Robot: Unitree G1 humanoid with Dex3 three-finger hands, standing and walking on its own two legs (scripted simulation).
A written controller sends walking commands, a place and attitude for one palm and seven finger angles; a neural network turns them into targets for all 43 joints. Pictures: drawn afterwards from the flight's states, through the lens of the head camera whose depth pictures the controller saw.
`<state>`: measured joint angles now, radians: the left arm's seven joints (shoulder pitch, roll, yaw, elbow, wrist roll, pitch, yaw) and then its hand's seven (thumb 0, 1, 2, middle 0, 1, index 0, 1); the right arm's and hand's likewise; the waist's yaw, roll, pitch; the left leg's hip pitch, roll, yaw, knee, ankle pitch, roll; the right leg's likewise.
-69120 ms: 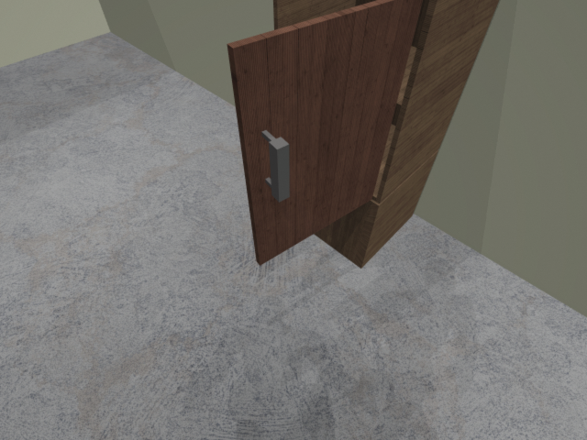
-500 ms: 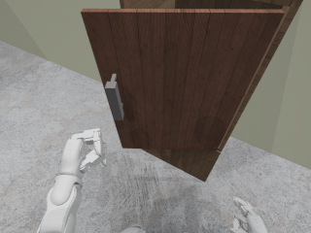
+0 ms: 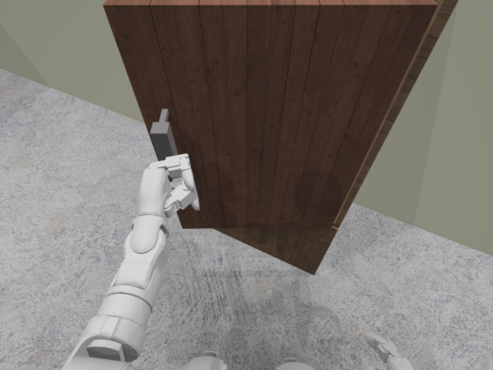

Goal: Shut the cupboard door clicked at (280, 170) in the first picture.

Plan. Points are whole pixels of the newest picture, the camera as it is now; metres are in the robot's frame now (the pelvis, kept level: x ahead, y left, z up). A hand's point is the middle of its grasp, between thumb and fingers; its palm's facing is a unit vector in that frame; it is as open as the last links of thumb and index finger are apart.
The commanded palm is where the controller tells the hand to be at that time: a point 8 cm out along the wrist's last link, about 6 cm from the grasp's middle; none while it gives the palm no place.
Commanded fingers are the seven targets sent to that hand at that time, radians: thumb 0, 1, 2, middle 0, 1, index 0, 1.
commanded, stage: bring the fist close to the handle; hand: left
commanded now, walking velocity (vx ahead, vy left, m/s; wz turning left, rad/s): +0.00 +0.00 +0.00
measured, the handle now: (170, 147) +0.48 +0.15 +0.07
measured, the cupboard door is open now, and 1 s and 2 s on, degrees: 27 21 9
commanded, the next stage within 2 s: push the door shut along its arc in 0.34 s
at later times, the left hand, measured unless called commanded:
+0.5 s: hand (193, 191) +0.38 +0.09 +0.07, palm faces -0.01 -1.00 -0.03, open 3.1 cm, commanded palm +0.36 +0.15 +0.07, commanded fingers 0.00 0.90 0.90 -1.30 -1.50 -1.30 -1.50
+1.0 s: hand (191, 160) +0.45 +0.11 +0.08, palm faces -0.10 -0.99 -0.03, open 3.2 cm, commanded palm +0.44 +0.15 +0.07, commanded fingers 0.00 0.90 0.90 -1.30 -1.50 -1.30 -1.50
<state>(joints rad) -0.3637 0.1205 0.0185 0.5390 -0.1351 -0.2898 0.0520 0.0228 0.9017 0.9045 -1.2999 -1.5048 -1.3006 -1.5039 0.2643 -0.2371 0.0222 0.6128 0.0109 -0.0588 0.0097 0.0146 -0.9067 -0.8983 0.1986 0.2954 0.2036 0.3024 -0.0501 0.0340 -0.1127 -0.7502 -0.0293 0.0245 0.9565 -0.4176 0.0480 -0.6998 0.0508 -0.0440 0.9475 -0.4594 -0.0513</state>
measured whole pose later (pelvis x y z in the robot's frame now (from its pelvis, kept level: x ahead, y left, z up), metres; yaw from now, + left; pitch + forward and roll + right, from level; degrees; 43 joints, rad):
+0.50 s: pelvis +0.00 +0.00 +0.00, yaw +0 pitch +12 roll -1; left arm -0.39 0.13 0.02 0.62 -0.12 -0.36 0.05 0.02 0.90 0.90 -1.30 -1.50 -1.30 -1.50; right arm 0.26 -0.25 0.00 0.62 0.01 -0.02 0.02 0.01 -0.91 -0.90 0.20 0.30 0.20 0.30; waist -0.04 0.04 -0.11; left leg -0.74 -0.03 0.02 0.94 -0.40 0.04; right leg -0.69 0.05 -0.05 0.93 -0.45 -0.06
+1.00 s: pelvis -0.01 +0.00 -0.01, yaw +0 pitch +15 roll -1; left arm -0.76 0.24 0.11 1.04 -0.15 -0.41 -0.11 0.02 0.90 0.90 -1.32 -1.50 -1.31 -1.50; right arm 0.34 -0.26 0.01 0.68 0.02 -0.02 0.02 0.01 -0.91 -0.90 0.20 0.30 0.20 0.30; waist -0.09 0.03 -0.11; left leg -0.85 -0.03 0.01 0.99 -0.41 0.05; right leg -0.79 0.05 -0.06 0.97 -0.45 -0.05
